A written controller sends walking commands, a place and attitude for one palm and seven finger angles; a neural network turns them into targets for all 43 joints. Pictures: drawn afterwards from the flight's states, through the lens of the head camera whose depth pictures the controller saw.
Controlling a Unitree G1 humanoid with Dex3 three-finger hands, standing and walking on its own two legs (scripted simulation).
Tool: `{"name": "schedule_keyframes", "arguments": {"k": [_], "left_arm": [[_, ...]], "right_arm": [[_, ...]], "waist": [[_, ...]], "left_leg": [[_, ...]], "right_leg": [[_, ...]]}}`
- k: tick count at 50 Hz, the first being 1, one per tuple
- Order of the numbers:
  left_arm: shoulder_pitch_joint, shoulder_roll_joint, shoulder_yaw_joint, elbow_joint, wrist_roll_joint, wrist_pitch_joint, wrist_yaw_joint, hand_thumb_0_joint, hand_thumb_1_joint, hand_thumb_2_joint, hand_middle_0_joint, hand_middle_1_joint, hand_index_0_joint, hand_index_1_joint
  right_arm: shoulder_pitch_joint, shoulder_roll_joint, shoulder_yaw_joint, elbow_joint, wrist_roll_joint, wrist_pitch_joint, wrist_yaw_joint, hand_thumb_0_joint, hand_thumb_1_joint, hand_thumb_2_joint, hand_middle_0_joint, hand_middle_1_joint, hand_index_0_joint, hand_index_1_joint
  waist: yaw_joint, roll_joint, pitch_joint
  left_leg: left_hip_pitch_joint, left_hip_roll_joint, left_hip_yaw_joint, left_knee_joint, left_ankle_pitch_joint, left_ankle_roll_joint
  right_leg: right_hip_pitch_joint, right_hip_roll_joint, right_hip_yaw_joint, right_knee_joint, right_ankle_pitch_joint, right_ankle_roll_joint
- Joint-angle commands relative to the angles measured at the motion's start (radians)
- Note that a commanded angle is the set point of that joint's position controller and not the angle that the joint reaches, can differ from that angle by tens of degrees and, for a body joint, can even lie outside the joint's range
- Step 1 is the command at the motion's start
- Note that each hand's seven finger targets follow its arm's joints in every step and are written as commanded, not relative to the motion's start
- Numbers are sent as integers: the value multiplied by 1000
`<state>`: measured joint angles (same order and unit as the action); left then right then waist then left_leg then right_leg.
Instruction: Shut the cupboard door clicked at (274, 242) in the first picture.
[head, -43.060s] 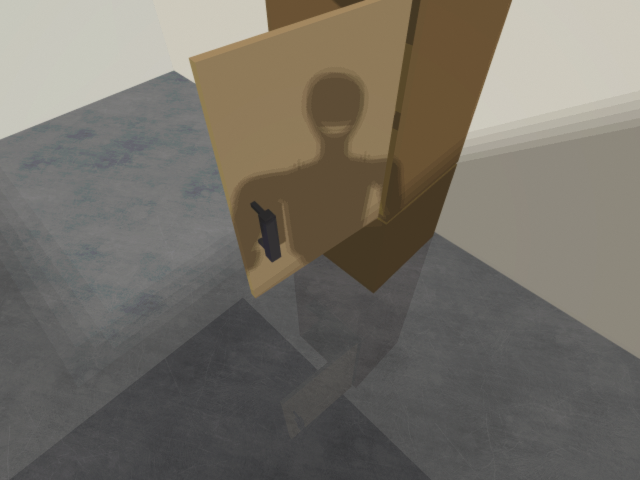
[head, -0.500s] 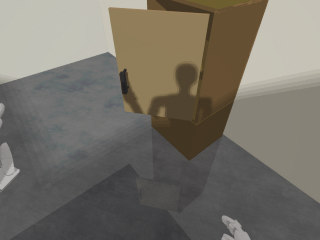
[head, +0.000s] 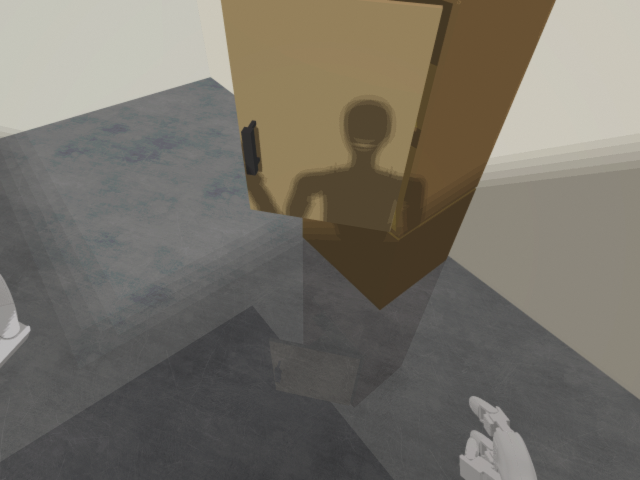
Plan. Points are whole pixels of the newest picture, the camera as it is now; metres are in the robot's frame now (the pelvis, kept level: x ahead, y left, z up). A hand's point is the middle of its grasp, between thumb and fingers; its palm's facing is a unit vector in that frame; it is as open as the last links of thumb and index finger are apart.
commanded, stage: stop stepping back and stand still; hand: left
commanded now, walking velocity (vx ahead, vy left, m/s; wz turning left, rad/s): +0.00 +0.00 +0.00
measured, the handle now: (252, 147) +0.88 +0.21 -0.09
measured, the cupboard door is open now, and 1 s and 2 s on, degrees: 39 39 39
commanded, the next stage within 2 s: let the arm hang, fingers relaxed in 0.46 s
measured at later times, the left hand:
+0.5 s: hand out of the picture +0.18 +0.30 +0.16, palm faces +0.45 -0.78 -0.44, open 7.4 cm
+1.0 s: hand out of the picture -0.03 +0.21 -0.18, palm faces +0.03 -0.98 -0.17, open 7.1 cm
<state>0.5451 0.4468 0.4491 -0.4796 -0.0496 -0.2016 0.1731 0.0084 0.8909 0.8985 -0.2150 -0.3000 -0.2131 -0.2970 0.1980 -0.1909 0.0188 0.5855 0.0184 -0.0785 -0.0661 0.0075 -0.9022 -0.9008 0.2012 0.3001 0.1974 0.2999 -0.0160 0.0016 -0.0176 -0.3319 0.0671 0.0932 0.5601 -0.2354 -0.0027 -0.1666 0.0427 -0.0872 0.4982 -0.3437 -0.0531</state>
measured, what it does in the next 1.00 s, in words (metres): stands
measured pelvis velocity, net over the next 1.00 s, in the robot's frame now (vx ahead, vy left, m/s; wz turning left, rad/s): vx -0.03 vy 0.03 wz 0.03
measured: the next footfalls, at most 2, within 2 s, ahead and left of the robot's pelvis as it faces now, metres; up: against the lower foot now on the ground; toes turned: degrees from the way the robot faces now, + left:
none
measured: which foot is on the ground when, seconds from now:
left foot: down 0.00-1.00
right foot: down 0.00-1.00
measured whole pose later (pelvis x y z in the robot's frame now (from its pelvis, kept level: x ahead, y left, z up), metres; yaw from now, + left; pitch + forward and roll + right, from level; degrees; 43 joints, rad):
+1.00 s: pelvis -0.03 +0.03 +0.00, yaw +2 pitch +0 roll -1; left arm 0.33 0.23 0.01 0.97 0.01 0.04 0.01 0.00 0.97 0.90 -0.21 -0.30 -0.21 -0.30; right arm 0.29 -0.22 0.02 1.01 -0.02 0.03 -0.01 0.01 -0.90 -0.90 0.20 0.30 0.20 0.30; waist 0.00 -0.05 0.06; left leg -0.33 0.02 0.08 0.51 -0.17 0.04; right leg -0.17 0.00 -0.11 0.47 -0.29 -0.02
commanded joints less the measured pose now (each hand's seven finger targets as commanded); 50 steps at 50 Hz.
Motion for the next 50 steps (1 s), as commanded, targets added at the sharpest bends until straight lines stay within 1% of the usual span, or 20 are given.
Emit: {"name": "schedule_keyframes", "arguments": {"k": [1, 2, 4, 7, 9, 12, 17, 20, 27, 28, 29, 31, 33, 35, 37, 39, 41, 43, 46, 50], "left_arm": [[7, 133, 86, -142, -6, -20, 15, 0, 900, 900, -200, -300, -200, -300], [-1, 152, 97, -153, -7, -17, 14, 0, 900, 900, -200, -300, -200, -300], [-30, 143, 76, -194, -3, -17, 11, 0, 900, 900, -200, -300, -200, -300], [-93, 182, 100, -244, 3, -22, 14, 0, 900, 900, -200, -300, -200, -300], [-98, 154, 78, -237, 4, -24, 16, 0, 900, 900, -200, -300, -200, -300], [-82, 157, 92, -228, 3, -27, 18, 0, 900, 900, -200, -300, -200, -300], [-10, 134, 97, -160, -2, -21, 16, 0, 900, 900, -200, -300, -200, -300], [-5, 114, 79, -144, -5, -17, 13, 0, 900, 900, -200, -300, -200, -300], [-88, 131, 64, -191, 4, -15, 17, 0, 900, 900, -200, -300, -200, -300], [-95, -47, -357, 572, 63, 121, -129, 0, 900, 900, -200, -300, -200, -300], [-109, -55, -336, 601, 59, 200, -153, 0, 900, 900, -200, -300, -200, -300], [-148, -71, -345, 634, 59, 216, -164, 0, 900, 900, -200, -300, -200, -300], [-185, -52, -358, 735, 68, 207, -171, 0, 900, 900, -200, -300, -200, -300], [-221, -31, -370, 846, 72, 204, -171, 0, 900, 900, -200, -300, -200, -300], [-247, -22, -383, 966, 74, 202, -166, 0, 900, 900, -200, -300, -200, -300], [-268, -46, -403, 1064, 71, 208, -162, 0, 900, 900, -200, -300, -200, -300], [-269, -61, -413, 1154, 69, 206, -159, 0, 900, 900, -200, -300, -200, -300], [-243, -71, -415, 1234, 66, 201, -155, 0, 900, 900, -200, -300, -200, -300], [-202, -80, -402, 1338, 64, 198, -153, 0, 900, 900, -200, -300, -200, -300], [-211, -75, -403, 1432, 63, 192, -156, 0, 900, 900, -200, -300, -200, -300]], "right_arm": [[-41, -125, -48, -127, 0, -15, -9, 0, -900, -900, 200, 300, 200, 300], [-54, -129, -46, -131, -1, -16, -16, 0, -900, -900, 200, 300, 200, 300], [-56, -125, -37, -136, -4, -15, -22, 0, -900, -900, 200, 300, 200, 300], [-69, -130, -34, -132, -10, -26, -31, 0, -900, -900, 200, 300, 200, 300], [-64, -122, -29, -129, -11, -33, -32, 0, -900, -900, 200, 300, 200, 300], [-61, -126, -30, -125, -15, -42, -31, 0, -900, -900, 200, 300, 200, 300], [-58, -125, -32, -123, -14, -44, -25, 0, -900, -900, 200, 300, 200, 300], [-55, -125, -35, -125, -11, -38, -24, 0, -900, -900, 200, 300, 200, 300], [-65, -135, -41, -124, -12, -44, -30, 0, -900, -900, 200, 300, 200, 300], [-141, -321, -74, 68, -2, -104, 68, 0, -900, -900, 200, 300, 200, 300], [-59, -281, -83, 82, -7, -38, 72, 0, -900, -900, 200, 300, 200, 300], [-42, -266, -70, 80, -19, -4, 71, 0, -900, -900, 200, 300, 200, 300], [-50, -273, -58, 88, -28, 19, 68, 0, -900, -900, 200, 300, 200, 300], [-64, -273, -50, 107, -34, 35, 67, 0, -900, -900, 200, 300, 200, 300], [-41, -256, -46, 138, -39, 55, 70, 0, -900, -900, 200, 300, 200, 300], [-20, -212, -36, 179, -44, 73, 71, 0, -900, -900, 200, 300, 200, 300], [-7, -188, -31, 220, -46, 78, 69, 0, -900, -900, 200, 300, 200, 300], [3, -187, -32, 259, -45, 75, 65, 0, -900, -900, 200, 300, 200, 300], [10, -182, -40, 312, -43, 73, 54, 0, -900, -900, 200, 300, 200, 300], [37, -190, -52, 370, -36, 74, 44, 0, -900, -900, 200, 300, 200, 300]], "waist": [[2, -20, -136], [5, 26, -134], [7, 63, -126], [9, 85, -105], [9, 110, -91], [9, 139, -72], [9, 105, -55], [6, 64, -57], [6, 82, -77], [-9, 84, 31], [-2, 92, -45], [7, 90, -27], [15, -22, -19], [17, -137, -4], [4, -184, -4], [-8, -129, 4], [-12, -19, -9], [2, 97, -26], [19, 211, -38], [15, 141, 7]], "left_leg": [[99, 33, -64, -52, 280, 17], [132, 47, -76, -67, 322, 23], [142, 75, -114, -108, 349, 35], [106, 81, -138, -143, 255, 39], [86, 75, -138, -167, 167, 37], [55, 72, -147, -210, 30, 32], [14, 69, -159, -255, -102, 27], [31, 60, -142, -224, -60, 23], [82, 49, -127, -197, 5, 20], [14, 78, -128, -36, 281, 33], [84, 80, -98, -52, 277, 26], [16, 104, -139, -90, 147, 54], [-12, 108, -180, -120, 118, 75], [-10, 81, -191, -126, 51, 70], [52, 45, -170, -88, 51, 57], [96, 21, -143, -75, 41, 45], [128, 22, -139, -98, 73, 39], [109, 43, -162, -144, 101, 46], [89, 50, -168, -187, 50, 50], [94, 56, -177, -207, 17, 50]], "right_leg": [[38, -173, 158, -55, 560, 35], [8, -150, 139, -49, 511, 46], [-5, -110, 107, -42, 394, 54], [2, -94, 102, -64, 295, 54], [3, -91, 103, -77, 235, 50], [2, -84, 96, -99, 155, 45], [13, -77, 90, -129, 102, 44], [-6, -85, 108, -148, 127, 42], [-28, -92, 116, -151, 154, 42], [-126, -159, 42, -12, 285, 25], [-133, -153, 105, -40, 214, 17], [-153, -121, 72, 10, 39, 17], [-109, -104, 78, 22, 25, 13], [-109, -125, 116, -37, 22, 0], [-161, -162, 158, -82, -4, -22], [-195, -185, 177, -117, -30, -32], [-176, -175, 174, -115, 5, -25], [-96, -149, 149, -98, 65, -8], [-20, -139, 129, -110, 96, -12], [-19, -144, 130, -155, 97, -20]]}}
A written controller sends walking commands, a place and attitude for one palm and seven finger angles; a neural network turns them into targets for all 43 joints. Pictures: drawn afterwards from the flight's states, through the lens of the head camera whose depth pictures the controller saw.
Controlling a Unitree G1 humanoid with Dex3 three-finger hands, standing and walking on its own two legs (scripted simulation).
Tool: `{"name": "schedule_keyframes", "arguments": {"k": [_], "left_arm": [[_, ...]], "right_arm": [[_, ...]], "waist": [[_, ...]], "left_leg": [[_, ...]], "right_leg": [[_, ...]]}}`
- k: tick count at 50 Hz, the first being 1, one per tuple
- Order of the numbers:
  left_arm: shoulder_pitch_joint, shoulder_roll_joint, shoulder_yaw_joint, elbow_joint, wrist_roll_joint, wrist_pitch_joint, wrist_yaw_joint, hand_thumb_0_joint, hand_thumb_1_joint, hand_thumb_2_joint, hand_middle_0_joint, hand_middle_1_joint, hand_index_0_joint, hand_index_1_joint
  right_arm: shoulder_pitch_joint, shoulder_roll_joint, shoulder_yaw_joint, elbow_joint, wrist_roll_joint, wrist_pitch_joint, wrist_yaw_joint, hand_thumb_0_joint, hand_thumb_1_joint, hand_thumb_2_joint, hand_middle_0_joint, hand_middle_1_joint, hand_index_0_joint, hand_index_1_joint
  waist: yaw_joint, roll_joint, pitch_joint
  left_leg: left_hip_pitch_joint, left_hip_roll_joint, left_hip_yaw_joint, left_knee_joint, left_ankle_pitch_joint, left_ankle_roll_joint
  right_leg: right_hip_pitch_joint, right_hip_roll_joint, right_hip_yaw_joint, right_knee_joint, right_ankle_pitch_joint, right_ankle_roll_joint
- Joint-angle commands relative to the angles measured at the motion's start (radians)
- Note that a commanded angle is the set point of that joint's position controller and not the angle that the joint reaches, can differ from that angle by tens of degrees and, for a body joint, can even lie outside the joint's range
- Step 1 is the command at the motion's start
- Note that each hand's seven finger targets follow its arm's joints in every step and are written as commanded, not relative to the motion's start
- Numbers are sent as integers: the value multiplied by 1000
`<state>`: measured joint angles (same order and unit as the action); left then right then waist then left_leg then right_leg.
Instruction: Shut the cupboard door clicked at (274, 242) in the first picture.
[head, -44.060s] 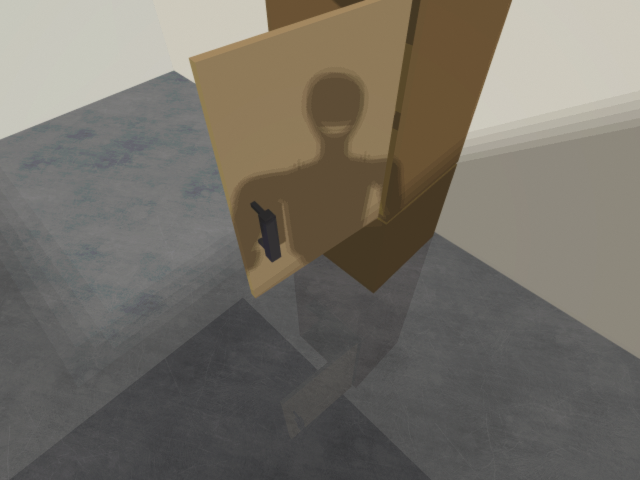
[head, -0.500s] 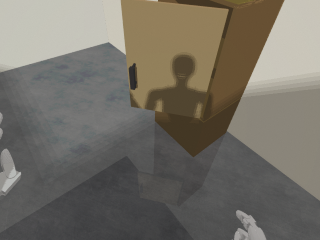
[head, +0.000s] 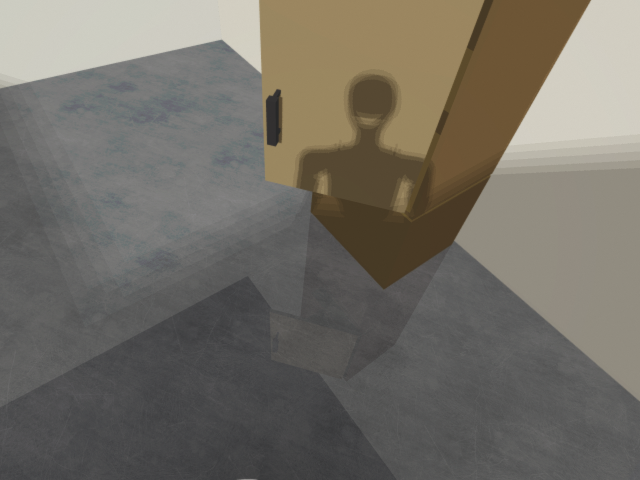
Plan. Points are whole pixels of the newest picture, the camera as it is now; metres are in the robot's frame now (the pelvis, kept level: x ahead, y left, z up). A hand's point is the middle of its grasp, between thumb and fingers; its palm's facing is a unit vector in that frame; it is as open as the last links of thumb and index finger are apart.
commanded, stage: let the arm hang, fingers relaxed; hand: left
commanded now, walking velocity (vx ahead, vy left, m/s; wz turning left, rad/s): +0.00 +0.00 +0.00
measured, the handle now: (275, 117) +0.91 +0.16 -0.10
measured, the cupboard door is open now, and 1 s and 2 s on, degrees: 39 39 39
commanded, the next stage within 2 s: look to check the result in 0.66 s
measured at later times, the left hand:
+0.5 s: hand out of the picture +0.05 +0.22 -0.16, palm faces -0.02 -0.96 -0.27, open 7.3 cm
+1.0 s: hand out of the picture +0.08 +0.22 -0.16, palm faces -0.02 -0.95 -0.30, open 7.4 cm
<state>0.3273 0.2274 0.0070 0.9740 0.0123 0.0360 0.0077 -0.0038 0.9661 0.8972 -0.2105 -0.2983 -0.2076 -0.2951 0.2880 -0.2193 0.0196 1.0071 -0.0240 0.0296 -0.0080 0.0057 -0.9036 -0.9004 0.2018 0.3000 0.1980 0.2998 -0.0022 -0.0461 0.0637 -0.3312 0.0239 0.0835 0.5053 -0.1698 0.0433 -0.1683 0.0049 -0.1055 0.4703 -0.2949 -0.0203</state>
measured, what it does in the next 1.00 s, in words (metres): stands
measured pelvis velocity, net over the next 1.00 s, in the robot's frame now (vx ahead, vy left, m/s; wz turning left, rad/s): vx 0.04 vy -0.01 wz -0.02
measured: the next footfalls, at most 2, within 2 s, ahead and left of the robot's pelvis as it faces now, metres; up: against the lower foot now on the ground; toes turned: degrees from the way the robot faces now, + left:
left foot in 1.80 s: +0.10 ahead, +0.13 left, +0.00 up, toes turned +15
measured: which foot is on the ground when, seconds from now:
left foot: down 0.00-1.00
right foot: down 0.00-1.00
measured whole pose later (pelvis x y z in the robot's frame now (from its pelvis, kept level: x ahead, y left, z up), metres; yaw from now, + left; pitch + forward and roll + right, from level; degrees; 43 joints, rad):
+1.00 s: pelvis +0.04 -0.01 +0.01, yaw -1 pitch -1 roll +0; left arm 0.18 0.28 0.02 1.14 0.01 -0.01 0.01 0.00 0.91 0.90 -0.20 -0.30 -0.20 -0.29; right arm 0.15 -0.27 0.00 1.13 -0.01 0.00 -0.02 0.00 -0.90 -0.90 0.20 0.30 0.20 0.30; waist 0.00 0.00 0.04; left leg -0.18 0.01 0.11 0.35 -0.15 0.02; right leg -0.02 0.00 -0.08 0.30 -0.26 -0.02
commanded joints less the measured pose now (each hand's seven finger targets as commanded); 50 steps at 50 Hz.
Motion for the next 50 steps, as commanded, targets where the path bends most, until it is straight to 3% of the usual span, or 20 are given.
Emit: {"name": "schedule_keyframes", "arguments": {"k": [1, 7, 10, 16, 31, 37, 50], "left_arm": [[0, 145, 37, -1, 1, -46, 9, 0, 900, 900, -200, -300, -200, -300], [-12, 148, 35, 75, 4, -53, 12, 0, 900, 900, -200, -300, -200, -300], [-28, 152, 35, 92, 4, -51, 14, 0, 900, 900, -200, -300, -200, -300], [-51, 170, 35, 107, 5, -49, 13, 0, 900, 900, -200, -300, -200, -300], [-119, 205, 36, 107, 2, -62, 11, 0, 900, 900, -200, -300, -200, -300], [-126, 213, 40, 109, 2, -65, 12, 0, 900, 900, -200, -300, -200, -300], [-133, 212, 36, 118, 0, -64, 18, 0, 900, 900, -200, -300, -200, -300]], "right_arm": [[-46, -165, -55, -37, 7, -34, -16, 0, -900, -900, 200, 300, 200, 300], [-25, -179, -65, 18, 12, -34, -19, 0, -900, -900, 200, 300, 200, 300], [-31, -184, -65, 39, 9, -34, -19, 0, -900, -900, 200, 300, 200, 300], [-71, -195, -65, 58, 8, -35, -15, 0, -900, -900, 200, 300, 200, 300], [-132, -213, -58, 69, 9, -48, -13, 0, -900, -900, 200, 300, 200, 300], [-144, -229, -56, 67, 12, -52, -17, 0, -900, -900, 200, 300, 200, 300], [-146, -228, -53, 76, 11, -47, -19, 0, -900, -900, 200, 300, 200, 300]], "waist": [[-2, 174, -61], [-7, 29, -33], [-9, 10, -8], [-5, 34, 24], [-3, 80, -35], [-2, 72, -69], [-7, 38, -78]], "left_leg": [[97, 102, -168, -162, -71, 3], [143, 107, -159, -177, -59, 8], [150, 109, -158, -195, -75, 6], [143, 110, -160, -232, -107, 3], [200, 109, -141, -217, 80, -8], [233, 115, -141, -201, 166, -8], [263, 116, -125, -187, 224, -10]], "right_leg": [[-27, -107, 148, -137, 31, -54], [-52, -114, 149, -176, 14, -54], [-69, -115, 147, -182, -8, -48], [-71, -114, 150, -191, -14, -40], [8, -135, 157, -220, 114, -33], [42, -137, 150, -224, 186, -32], [72, -146, 139, -222, 300, -26]]}}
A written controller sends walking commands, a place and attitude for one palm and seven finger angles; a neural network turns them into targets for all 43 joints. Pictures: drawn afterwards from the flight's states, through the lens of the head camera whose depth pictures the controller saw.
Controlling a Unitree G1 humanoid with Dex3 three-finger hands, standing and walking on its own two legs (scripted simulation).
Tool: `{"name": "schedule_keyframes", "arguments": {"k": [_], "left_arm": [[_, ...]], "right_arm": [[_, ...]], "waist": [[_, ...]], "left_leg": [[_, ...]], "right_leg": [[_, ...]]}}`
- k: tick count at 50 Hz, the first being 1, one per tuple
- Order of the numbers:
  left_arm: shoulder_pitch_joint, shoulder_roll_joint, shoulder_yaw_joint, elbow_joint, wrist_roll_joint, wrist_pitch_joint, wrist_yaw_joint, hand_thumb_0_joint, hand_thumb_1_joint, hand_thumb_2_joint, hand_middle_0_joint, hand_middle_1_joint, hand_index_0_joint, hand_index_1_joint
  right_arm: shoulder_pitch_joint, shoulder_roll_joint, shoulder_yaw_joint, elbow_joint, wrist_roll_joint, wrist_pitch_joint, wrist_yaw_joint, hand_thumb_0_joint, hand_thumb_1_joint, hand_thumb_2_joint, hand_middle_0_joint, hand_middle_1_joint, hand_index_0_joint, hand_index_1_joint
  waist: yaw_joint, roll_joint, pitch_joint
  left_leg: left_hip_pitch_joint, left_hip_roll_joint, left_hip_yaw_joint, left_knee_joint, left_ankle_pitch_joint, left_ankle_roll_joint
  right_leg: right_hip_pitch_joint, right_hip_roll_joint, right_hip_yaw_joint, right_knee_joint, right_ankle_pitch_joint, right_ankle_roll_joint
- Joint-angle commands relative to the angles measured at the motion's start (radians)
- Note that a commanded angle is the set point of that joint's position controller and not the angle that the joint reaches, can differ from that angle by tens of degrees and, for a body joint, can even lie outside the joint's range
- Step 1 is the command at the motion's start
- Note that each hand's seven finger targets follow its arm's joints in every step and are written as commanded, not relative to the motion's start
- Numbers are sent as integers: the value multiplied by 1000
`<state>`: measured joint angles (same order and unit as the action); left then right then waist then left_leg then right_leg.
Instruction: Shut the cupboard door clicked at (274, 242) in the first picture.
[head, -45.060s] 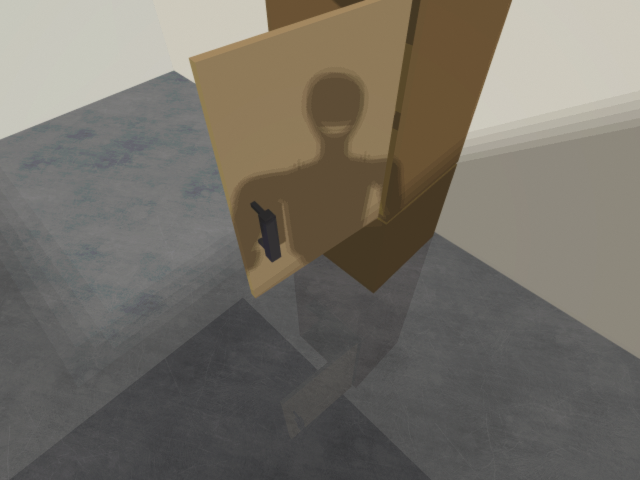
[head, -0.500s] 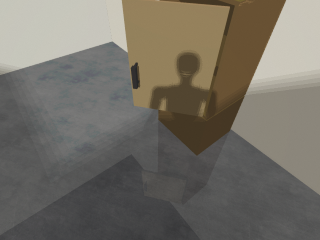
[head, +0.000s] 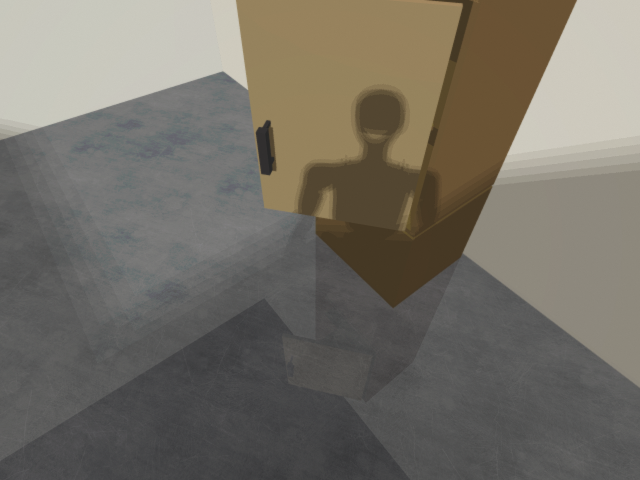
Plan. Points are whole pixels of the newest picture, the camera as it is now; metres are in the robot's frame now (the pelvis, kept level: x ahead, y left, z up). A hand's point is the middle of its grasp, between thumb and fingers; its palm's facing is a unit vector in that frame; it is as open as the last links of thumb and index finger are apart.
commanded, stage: look to check the result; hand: left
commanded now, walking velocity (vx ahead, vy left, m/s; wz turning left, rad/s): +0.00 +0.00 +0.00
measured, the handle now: (267, 147) +0.87 +0.18 -0.11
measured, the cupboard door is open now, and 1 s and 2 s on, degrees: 39 39 39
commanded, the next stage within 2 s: walk to a spot facing it in 0.26 s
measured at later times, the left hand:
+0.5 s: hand out of the picture +0.05 +0.20 -0.17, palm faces +0.02 -0.96 -0.28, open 7.3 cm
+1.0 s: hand out of the picture +0.02 +0.25 -0.18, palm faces +0.29 -0.92 -0.27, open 7.4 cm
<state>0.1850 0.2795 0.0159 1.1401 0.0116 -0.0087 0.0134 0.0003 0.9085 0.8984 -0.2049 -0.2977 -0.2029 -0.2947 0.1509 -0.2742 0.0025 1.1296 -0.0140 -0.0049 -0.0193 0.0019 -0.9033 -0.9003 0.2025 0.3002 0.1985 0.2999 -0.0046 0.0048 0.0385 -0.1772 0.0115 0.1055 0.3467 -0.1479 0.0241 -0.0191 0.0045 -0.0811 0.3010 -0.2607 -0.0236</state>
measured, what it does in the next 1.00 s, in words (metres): steps on the spot, turning left: left foot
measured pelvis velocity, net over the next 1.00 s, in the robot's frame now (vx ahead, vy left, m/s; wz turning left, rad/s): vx -0.01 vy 0.02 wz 0.30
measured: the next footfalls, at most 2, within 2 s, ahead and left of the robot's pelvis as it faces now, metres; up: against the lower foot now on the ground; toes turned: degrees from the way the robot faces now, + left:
left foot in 0.80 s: +0.06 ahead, +0.15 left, +0.00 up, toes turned +16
right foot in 1.16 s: +0.07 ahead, -0.12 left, +0.00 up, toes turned +23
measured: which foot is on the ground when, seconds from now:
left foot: down 0.00-0.56, up 0.58-0.78, down 0.80-1.00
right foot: down 0.00-0.80, up 0.82-1.00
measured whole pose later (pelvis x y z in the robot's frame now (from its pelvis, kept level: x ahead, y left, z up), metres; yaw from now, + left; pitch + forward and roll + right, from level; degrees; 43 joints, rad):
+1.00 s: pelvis -0.01 +0.02 -0.02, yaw +17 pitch +1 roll -1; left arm 0.14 0.23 0.08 0.92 0.02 0.05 0.02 0.00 0.91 0.90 -0.20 -0.30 -0.20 -0.29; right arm 0.22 -0.20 -0.04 0.96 -0.04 0.03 -0.01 0.00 -0.90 -0.90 0.20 0.30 0.20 0.30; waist -0.03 0.02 0.12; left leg -0.38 -0.02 -0.02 0.56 -0.18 0.03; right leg -0.44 -0.05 -0.02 1.02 -0.48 0.04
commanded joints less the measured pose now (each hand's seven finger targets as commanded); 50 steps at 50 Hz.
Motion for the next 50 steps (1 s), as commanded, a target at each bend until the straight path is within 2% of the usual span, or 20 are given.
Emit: {"name": "schedule_keyframes", "arguments": {"k": [1, 20, 23, 24, 27, 29, 30, 32, 35, 36, 37, 38, 39, 40, 41, 42, 43, 44, 46, 50], "left_arm": [[12, 158, 26, -47, 1, -19, 13, 0, 900, 900, -200, -300, -200, -300], [28, 148, 29, -47, 1, -16, 18, 0, 900, 900, -200, -300, -200, -300], [79, 80, 25, -46, -2, 4, 28, 0, 900, 900, -200, -300, -200, -300], [86, 87, 30, -50, -2, 10, 30, 0, 900, 900, -200, -300, -200, -300], [116, 117, 54, -77, 3, 20, 33, 0, 900, 900, -200, -300, -200, -300], [136, 127, 65, -96, 10, 21, 34, 0, 900, 900, -200, -300, -200, -300], [131, 126, 66, -109, 17, 20, 36, 0, 900, 900, -200, -300, -200, -300], [78, 122, 75, -148, 23, 19, 40, 0, 900, 900, -200, -300, -200, -300], [42, 146, 89, -188, 23, 14, 34, 0, 900, 900, -200, -300, -200, -300], [46, 148, 89, -193, 19, 14, 32, 0, 900, 900, -200, -300, -200, -300], [33, 144, 92, -199, 16, 15, 29, 0, 900, 900, -200, -300, -200, -300], [43, 137, 88, -207, 7, 17, 25, 0, 900, 900, -200, -300, -200, -300], [80, 85, 85, -226, 0, 23, 20, 0, 900, 900, -200, -300, -200, -300], [50, 35, 69, -267, -5, 27, 21, 0, 900, 900, -200, -300, -200, -300], [24, 56, 71, -287, 4, 38, 25, 0, 900, 900, -200, -300, -200, -300], [-14, 48, 74, -302, 5, 38, 22, 0, 900, 900, -200, -300, -200, -300], [-29, 36, 79, -296, 9, 38, 19, 0, 900, 900, -200, -300, -200, -300], [-39, 42, 81, -292, 10, 40, 16, 0, 900, 900, -200, -300, -200, -300], [-15, 25, 81, -293, 9, 38, 9, 0, 900, 900, -200, -300, -200, -300], [-5, 14, 77, -304, 8, 38, 8, 0, 900, 900, -200, -300, -200, -300]], "right_arm": [[-13, -172, -36, -45, 1, -12, -8, 0, -900, -900, 200, 300, 200, 300], [-1, -150, -31, -41, 1, -8, -11, 0, -900, -900, 200, 300, 200, 300], [43, -65, -19, -43, -1, 9, -9, 0, -900, -900, 200, 300, 200, 300], [50, -63, -21, -48, -2, 15, -8, 0, -900, -900, 200, 300, 200, 300], [38, -62, -33, -81, -2, 29, -3, 0, -900, -900, 200, 300, 200, 300], [6, -46, -49, -117, -5, 43, -3, 0, -900, -900, 200, 300, 200, 300], [-4, -45, -57, -130, -5, 50, -3, 0, -900, -900, 200, 300, 200, 300], [4, -38, -64, -152, 1, 57, 2, 0, -900, -900, 200, 300, 200, 300], [17, -10, -61, -180, 1, 54, 18, 0, -900, -900, 200, 300, 200, 300], [41, -4, -62, -180, -1, 53, 21, 0, -900, -900, 200, 300, 200, 300], [96, -8, -66, -174, -4, 48, 24, 0, -900, -900, 200, 300, 200, 300], [165, -28, -71, -162, -11, 44, 26, 0, -900, -900, 200, 300, 200, 300], [227, -104, -89, -159, -19, 33, 24, 0, -900, -900, 200, 300, 200, 300], [271, -188, -111, -157, -14, 28, 14, 0, -900, -900, 200, 300, 200, 300], [277, -194, -110, -151, -11, 33, 10, 0, -900, -900, 200, 300, 200, 300], [235, -179, -112, -177, -17, 29, 5, 0, -900, -900, 200, 300, 200, 300], [184, -173, -110, -202, -21, 26, 0, 0, -900, -900, 200, 300, 200, 300], [142, -147, -102, -212, -23, 26, -2, 0, -900, -900, 200, 300, 200, 300], [100, -132, -97, -228, -24, 23, -4, 0, -900, -900, 200, 300, 200, 300], [100, -148, -108, -236, -23, 29, 0, 0, -900, -900, 200, 300, 200, 300]], "waist": [[-4, -3, -45], [-3, 3, -25], [1, -5, -25], [4, -15, -17], [25, -83, 4], [44, -147, 32], [42, -144, 50], [15, -118, 92], [-7, -104, 86], [-15, -89, 61], [-42, -96, 33], [-67, -34, -13], [-80, 200, -63], [-93, 390, -93], [-91, 236, -132], [-73, 111, -81], [-64, 165, -70], [-53, 150, -35], [-25, 114, -36], [-25, 96, -87]], "left_leg": [[110, 127, -147, -30, 197, 8], [102, 121, -133, -16, 227, 2], [50, 108, -122, 41, 262, -10], [16, 100, -120, 66, 260, -13], [-117, 55, -85, 212, 114, -28], [-258, 21, -67, 474, -294, -36], [-305, 22, -85, 595, -366, -36], [-330, 54, -106, 658, -400, -43], [-270, 65, -55, 474, -322, -50], [-222, 43, -17, 410, -245, -50], [-139, 33, -7, 313, -146, -43], [-16, 20, -11, 210, 18, -30], [78, 166, -273, 102, 327, 53], [109, 377, -589, 13, 633, 192], [66, 393, -571, -23, 364, 217], [-13, 369, -580, -49, 108, 212], [-57, 330, -579, -61, -14, 186], [-111, 298, -544, -70, -65, 169], [-102, 244, -478, -56, -26, 149], [-87, 206, -469, -53, -58, 141]], "right_leg": [[-82, -144, 116, -56, 257, -23], [-55, -149, 103, -48, 331, -19], [-43, -166, 68, 22, 365, -9], [-34, -171, 62, 42, 372, -12], [-3, -248, 86, 60, 439, -70], [18, -364, 135, 53, 630, -161], [6, -399, 144, 56, 676, -192], [-44, -416, 112, 65, 640, -205], [-57, -376, 13, 148, 643, -150], [-66, -355, -21, 192, 637, -125], [-94, -331, -62, 279, 597, -86], [-160, -294, -102, 400, 508, -41], [-305, -187, -133, 614, 190, 33], [-463, -69, -55, 832, -428, 74], [-440, -81, 73, 887, -429, 47], [-467, -96, 80, 891, -363, 45], [-494, -101, 92, 888, -307, 51], [-488, -102, 110, 872, -253, 53], [-471, -81, 99, 781, -201, 60], [-412, -41, 77, 632, -186, 65]]}}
